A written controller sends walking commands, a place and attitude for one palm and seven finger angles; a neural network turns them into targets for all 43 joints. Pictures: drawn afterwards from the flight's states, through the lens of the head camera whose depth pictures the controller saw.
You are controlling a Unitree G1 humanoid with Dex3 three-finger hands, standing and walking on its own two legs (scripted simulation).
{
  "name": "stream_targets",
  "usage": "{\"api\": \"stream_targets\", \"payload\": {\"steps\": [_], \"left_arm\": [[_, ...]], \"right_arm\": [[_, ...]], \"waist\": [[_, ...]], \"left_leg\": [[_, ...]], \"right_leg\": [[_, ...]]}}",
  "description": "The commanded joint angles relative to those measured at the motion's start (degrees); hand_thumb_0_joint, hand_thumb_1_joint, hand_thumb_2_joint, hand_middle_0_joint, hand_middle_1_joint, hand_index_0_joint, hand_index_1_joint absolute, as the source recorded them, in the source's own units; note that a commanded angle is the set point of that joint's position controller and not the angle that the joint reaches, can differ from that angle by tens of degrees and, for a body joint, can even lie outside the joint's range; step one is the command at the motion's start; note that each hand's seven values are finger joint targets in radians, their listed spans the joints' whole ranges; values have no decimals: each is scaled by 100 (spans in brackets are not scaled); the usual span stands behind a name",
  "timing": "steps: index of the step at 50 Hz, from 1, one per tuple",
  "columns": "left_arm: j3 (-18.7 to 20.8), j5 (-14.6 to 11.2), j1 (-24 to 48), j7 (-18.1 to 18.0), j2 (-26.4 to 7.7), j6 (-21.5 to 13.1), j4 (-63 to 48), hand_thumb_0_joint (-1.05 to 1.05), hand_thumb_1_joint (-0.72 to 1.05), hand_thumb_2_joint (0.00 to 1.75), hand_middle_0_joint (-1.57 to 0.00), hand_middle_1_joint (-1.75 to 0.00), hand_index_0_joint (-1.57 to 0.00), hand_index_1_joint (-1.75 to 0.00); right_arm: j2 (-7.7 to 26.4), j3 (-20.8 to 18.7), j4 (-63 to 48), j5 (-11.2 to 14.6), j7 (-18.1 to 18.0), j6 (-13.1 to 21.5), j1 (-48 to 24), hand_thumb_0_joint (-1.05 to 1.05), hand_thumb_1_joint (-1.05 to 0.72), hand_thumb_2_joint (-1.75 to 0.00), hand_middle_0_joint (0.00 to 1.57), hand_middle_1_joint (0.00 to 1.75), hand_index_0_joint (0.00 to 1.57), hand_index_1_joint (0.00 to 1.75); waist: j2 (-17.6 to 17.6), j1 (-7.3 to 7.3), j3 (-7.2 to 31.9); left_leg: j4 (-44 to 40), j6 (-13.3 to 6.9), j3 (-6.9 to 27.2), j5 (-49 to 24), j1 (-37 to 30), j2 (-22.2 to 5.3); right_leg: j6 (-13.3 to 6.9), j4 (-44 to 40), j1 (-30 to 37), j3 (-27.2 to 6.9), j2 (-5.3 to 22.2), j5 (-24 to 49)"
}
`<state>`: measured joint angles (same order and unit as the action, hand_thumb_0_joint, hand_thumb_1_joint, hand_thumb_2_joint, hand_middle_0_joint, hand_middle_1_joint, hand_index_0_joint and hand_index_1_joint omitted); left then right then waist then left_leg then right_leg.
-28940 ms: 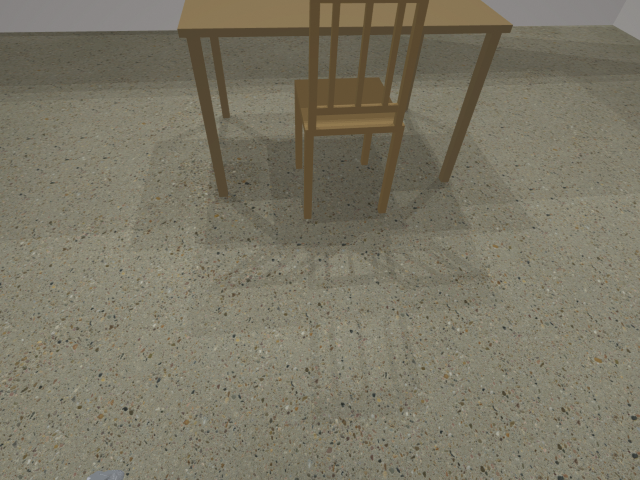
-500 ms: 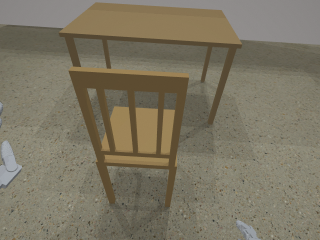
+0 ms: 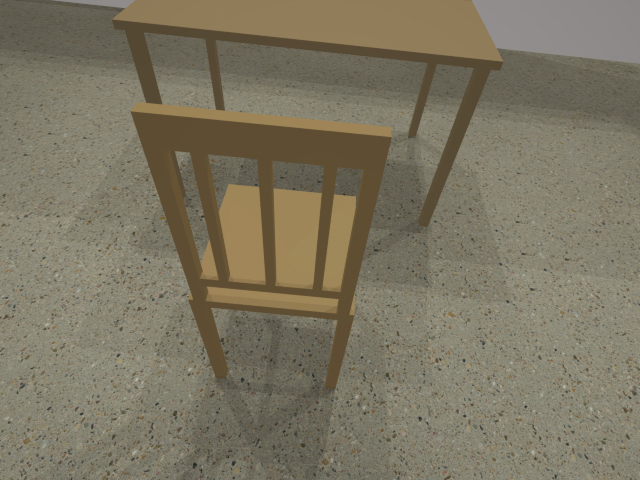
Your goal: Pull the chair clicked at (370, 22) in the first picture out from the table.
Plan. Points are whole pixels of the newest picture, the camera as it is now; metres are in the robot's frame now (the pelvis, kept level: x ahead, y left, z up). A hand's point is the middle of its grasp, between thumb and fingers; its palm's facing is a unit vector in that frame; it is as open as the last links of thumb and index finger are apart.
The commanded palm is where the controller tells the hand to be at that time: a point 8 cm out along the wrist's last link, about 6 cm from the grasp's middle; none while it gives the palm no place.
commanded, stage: let the arm hang, fingers relaxed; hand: left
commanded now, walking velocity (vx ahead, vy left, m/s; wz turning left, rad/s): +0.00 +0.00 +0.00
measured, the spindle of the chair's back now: (268, 229) +0.53 +0.12 -0.05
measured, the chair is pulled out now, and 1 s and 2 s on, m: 0.59 0.59 0.59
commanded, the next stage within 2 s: look to check the result in 0.80 s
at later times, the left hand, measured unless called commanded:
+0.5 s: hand out of the picture -0.01 +0.16 -0.17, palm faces +0.03 -0.98 -0.19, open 7.4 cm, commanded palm none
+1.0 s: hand out of the picture +0.00 +0.15 -0.17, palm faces +0.03 -0.98 -0.20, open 7.4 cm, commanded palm none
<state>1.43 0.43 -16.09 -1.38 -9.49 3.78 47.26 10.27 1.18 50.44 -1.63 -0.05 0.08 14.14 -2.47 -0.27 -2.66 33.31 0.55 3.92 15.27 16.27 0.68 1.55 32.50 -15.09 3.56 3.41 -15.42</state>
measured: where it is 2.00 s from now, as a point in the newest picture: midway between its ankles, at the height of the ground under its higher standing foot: outside the picture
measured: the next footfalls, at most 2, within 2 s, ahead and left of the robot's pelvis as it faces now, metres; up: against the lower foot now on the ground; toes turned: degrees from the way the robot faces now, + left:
none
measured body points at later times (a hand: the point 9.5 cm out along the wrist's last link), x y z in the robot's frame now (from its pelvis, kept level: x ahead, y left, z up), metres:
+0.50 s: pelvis +0.00 -0.02 +0.01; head +0.01 -0.02 +0.46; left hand -0.01 +0.21 -0.15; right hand -0.02 -0.23 -0.15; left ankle +0.03 +0.13 -0.73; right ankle +0.02 -0.14 -0.73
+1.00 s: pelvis -0.01 -0.02 +0.01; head +0.01 -0.03 +0.46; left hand -0.01 +0.21 -0.15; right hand -0.03 -0.23 -0.15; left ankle +0.03 +0.13 -0.73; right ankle +0.02 -0.14 -0.73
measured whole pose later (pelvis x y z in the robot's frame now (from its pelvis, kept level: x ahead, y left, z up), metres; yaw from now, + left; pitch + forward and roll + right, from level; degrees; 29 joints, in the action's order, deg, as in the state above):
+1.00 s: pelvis -0.01 -0.02 +0.01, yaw +0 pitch -2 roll +0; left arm 0.2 0.4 -17.0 -1.3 -9.2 1.3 59.8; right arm 7.3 0.2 60.0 -1.1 -1.5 0.0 19.8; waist 0.5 0.3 -3.8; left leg 27.6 2.2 4.4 11.7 14.2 -1.0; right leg -0.5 28.7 -14.0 4.1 1.7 -12.8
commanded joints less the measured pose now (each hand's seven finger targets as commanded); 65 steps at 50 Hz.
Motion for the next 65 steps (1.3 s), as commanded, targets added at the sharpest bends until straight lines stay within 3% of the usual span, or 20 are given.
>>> {"api": "stream_targets", "payload": {"steps": [1,2,4,5,7,12,14,16,24,30,35,48,54,61,65], "left_arm": [[100,66,-342,47,-922,-293,72,0,90,90,-20,-30,-20,-30],[75,49,-384,52,-918,-300,199,0,90,90,-20,-30,-20,-30],[27,47,-388,58,-885,-311,427,0,90,90,-20,-30,-20,-30],[9,38,-410,60,-868,-317,525,0,90,90,-20,-30,-20,-30],[-20,25,-485,59,-852,-330,696,0,90,90,-20,-30,-20,-30],[-76,-1,-618,33,-847,-335,986,0,90,90,-20,-30,-20,-30],[-81,0,-669,27,-849,-334,1059,0,90,90,-20,-30,-20,-30],[-89,-5,-673,14,-821,-345,1101,0,90,90,-20,-30,-20,-30],[-73,-1,-641,-18,-684,-337,1137,0,90,90,-20,-30,-20,-30],[-46,5,-512,-34,-614,-342,1086,0,90,90,-20,-30,-20,-30],[-19,0,-475,-29,-606,-347,1015,0,90,90,-20,-30,-20,-30],[-25,-1,-462,-32,-600,-352,1029,0,90,90,-20,-30,-20,-30],[-23,7,-479,-32,-600,-339,1059,0,90,90,-20,-30,-20,-30],[-34,0,-525,-28,-547,-359,1110,0,90,90,-20,-30,-20,-30],[-43,4,-559,-32,-518,-346,1137,0,90,90,-20,-30,-20,-30]], "right_arm": [[717,-246,-102,-1,-113,97,229,0,-90,-90,20,30,20,30],[667,-244,-26,10,-117,85,314,0,-90,-90,20,30,20,30],[643,-271,104,29,-137,58,508,0,-90,-90,20,30,20,30],[635,-269,174,38,-138,60,611,0,-90,-90,20,30,20,30],[595,-261,318,46,-144,69,765,0,-90,-90,20,30,20,30],[535,-233,541,70,-162,55,1008,0,-90,-90,20,30,20,30],[482,-223,632,64,-158,54,1066,0,-90,-90,20,30,20,30],[442,-217,684,67,-158,58,1107,0,-90,-90,20,30,20,30],[291,-191,803,54,-171,67,1058,0,-90,-90,20,30,20,30],[199,-201,807,45,-175,43,1042,0,-90,-90,20,30,20,30],[194,-203,796,40,-182,70,1068,0,-90,-90,20,30,20,30],[211,-209,799,55,-191,50,1089,0,-90,-90,20,30,20,30],[175,-208,834,45,-183,36,1118,0,-90,-90,20,30,20,30],[162,-193,870,57,-194,71,1113,0,-90,-90,20,30,20,30],[172,-198,857,56,-201,64,1056,0,-90,-90,20,30,20,30]], "waist": [[1423,72,357],[1355,78,303],[674,51,105],[517,42,85],[440,27,159],[175,20,-82],[259,28,-170],[23,25,-150],[367,61,-344],[220,43,-464],[435,53,-250],[166,32,-209],[363,11,-393],[332,22,-195],[465,46,-341]], "left_leg": [[-1117,-312,504,-13,182,-378],[-1171,-312,520,135,213,-393],[-1137,-326,534,144,238,-409],[-1114,-323,499,85,183,-403],[-1079,-320,443,-46,29,-410],[-1079,-322,383,-54,69,-393],[-1079,-321,343,-36,117,-358],[-995,-308,298,-182,67,-337],[-1137,-299,306,-154,206,-354],[-1106,-263,218,-108,243,-337],[-1141,-267,257,-245,178,-379],[-1121,-258,225,-187,54,-384],[-1177,-261,229,97,157,-384],[-1172,-264,258,-128,83,-412],[-1283,-279,301,49,174,-434]], "right_leg": [[-401,-762,505,-444,136,42],[-411,-809,490,-431,126,-9],[-434,-969,395,-433,151,-21],[-450,-1004,349,-442,192,-34],[-456,-1047,297,-446,232,-47],[-491,-1135,158,-469,252,-242],[-503,-1163,103,-482,257,-362],[-516,-1168,83,-482,292,-349],[-500,-1125,46,-484,240,-326],[-510,-1193,-26,-526,248,-440],[-506,-1115,127,-514,227,-226],[-517,-1222,78,-523,222,-359],[-511,-1248,-88,-530,212,-599],[-498,-1161,73,-508,215,-314],[-487,-1132,40,-495,177,-317]]}}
